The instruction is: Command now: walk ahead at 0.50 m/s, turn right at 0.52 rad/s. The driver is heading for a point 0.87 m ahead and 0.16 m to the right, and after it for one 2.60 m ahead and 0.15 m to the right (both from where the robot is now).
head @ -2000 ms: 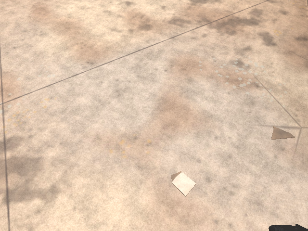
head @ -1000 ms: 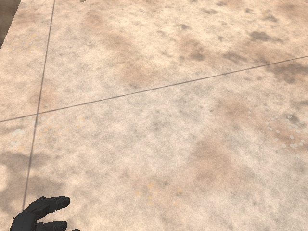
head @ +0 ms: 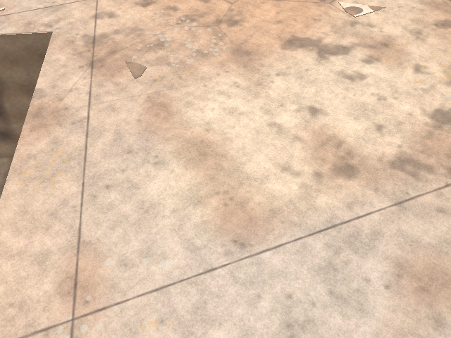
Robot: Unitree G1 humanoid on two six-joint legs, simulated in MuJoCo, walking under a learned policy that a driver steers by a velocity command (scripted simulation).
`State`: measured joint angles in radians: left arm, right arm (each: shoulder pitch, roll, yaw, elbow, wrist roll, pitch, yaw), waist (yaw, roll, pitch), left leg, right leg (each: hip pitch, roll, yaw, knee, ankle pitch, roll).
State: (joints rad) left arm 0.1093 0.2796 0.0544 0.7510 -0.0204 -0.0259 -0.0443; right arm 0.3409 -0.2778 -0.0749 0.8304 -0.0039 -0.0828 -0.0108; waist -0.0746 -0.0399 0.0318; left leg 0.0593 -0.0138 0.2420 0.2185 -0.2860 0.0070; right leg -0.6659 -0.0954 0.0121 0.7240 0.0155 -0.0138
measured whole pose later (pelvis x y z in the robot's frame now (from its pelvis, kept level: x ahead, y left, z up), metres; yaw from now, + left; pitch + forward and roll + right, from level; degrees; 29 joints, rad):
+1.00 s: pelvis +0.55 -0.11 +0.00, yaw -26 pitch +2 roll +2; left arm 0.08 0.27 0.03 0.67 -0.01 -0.06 -0.02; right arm 0.38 -0.28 -0.05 0.85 0.02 -0.08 0.02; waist -0.11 -0.04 0.03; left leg -0.03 -0.04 0.03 0.24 -0.24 0.02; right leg -0.60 -0.08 0.04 0.62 -0.04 0.00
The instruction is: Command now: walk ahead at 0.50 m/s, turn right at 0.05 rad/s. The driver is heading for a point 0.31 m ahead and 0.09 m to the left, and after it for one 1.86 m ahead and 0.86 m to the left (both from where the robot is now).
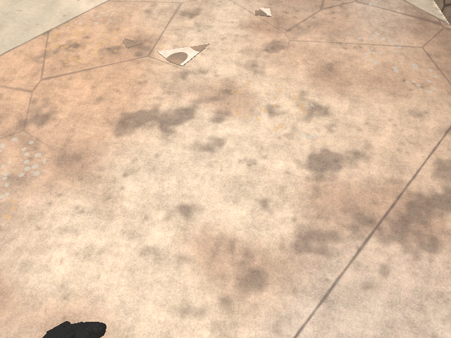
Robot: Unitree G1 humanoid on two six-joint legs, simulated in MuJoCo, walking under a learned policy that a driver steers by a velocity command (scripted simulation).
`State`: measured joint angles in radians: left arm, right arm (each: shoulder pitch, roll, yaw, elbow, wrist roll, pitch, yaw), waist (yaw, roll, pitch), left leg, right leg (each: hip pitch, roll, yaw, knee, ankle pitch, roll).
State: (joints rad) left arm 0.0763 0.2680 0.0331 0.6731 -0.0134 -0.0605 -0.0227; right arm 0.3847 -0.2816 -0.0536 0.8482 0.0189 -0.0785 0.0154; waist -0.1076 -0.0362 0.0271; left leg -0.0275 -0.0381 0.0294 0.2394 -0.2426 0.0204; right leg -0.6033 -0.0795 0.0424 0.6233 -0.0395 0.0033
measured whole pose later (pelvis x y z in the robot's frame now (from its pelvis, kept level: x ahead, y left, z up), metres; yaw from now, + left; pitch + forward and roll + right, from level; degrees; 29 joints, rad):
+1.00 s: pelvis +0.32 -0.04 -0.01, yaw +30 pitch +2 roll +0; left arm 0.13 0.29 0.06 0.77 0.00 -0.01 0.01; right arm 0.17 -0.32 -0.09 0.60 0.01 0.05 -0.03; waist -0.02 0.01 0.03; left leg -0.42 -0.12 -0.19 0.53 -0.14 0.02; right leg -0.35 0.02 0.09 0.57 -0.27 0.03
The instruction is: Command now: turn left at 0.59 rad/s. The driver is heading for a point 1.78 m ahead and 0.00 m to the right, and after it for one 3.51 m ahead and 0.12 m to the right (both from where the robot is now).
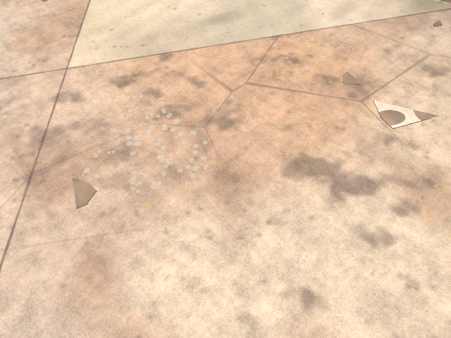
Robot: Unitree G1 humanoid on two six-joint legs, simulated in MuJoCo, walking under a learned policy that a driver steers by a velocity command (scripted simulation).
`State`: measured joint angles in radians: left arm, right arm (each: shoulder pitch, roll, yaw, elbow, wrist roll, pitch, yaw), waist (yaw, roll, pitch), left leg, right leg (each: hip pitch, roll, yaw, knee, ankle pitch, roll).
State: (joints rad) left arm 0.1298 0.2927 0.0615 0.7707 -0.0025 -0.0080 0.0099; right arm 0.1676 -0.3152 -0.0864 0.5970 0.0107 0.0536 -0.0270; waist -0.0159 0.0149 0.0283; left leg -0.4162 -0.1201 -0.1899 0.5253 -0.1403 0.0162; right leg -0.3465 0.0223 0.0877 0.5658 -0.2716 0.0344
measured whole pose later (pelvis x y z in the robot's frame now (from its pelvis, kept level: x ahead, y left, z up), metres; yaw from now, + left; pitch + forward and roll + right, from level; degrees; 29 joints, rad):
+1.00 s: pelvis -0.01 +0.01 +0.01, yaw +5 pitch +1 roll +2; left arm 0.32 0.29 0.06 0.79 -0.01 -0.02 0.02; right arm 0.11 -0.31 -0.10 0.74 0.01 -0.01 -0.01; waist 0.03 0.03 0.02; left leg -0.46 -0.02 -0.01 0.96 -0.40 -0.01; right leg -0.20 0.01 0.05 0.46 -0.28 -0.06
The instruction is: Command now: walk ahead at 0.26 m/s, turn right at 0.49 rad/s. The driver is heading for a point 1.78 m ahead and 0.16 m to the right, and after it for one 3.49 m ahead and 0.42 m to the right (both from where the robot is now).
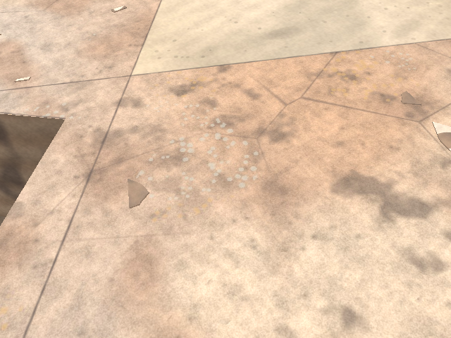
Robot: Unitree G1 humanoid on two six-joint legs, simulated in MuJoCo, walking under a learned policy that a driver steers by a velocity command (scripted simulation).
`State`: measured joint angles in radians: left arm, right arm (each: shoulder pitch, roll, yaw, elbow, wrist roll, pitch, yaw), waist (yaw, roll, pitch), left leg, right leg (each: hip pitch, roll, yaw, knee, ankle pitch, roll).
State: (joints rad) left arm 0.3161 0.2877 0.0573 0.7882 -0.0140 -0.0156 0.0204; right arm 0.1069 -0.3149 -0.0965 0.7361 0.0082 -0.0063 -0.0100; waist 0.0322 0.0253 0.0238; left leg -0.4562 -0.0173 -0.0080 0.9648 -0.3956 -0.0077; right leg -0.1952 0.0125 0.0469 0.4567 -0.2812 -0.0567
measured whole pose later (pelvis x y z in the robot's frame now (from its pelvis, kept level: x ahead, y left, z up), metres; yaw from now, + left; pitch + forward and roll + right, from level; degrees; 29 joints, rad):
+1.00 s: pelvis +0.19 -0.01 -0.01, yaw -18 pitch +0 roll -1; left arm 0.09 0.24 0.03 0.67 0.01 0.02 0.02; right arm 0.20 -0.30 -0.04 0.85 0.01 0.04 -0.01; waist -0.03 0.02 0.04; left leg -0.30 0.05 0.02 0.68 -0.37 -0.05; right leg -0.28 0.01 -0.07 0.52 -0.24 -0.03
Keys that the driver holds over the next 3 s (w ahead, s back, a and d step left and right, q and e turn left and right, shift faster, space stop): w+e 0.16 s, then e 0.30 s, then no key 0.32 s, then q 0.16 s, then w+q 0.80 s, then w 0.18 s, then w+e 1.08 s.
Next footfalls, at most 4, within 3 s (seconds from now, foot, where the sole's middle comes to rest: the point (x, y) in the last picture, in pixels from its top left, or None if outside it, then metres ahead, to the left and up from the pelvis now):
0.24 left None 0.18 0.15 -0.78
0.66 right None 0.21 -0.14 -0.78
1.04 left None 0.24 0.09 -0.78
1.46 right None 0.46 -0.20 -0.78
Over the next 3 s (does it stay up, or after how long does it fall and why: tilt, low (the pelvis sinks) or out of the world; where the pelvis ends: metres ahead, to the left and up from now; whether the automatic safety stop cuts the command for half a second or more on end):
stays up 1.21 -0.01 -0.02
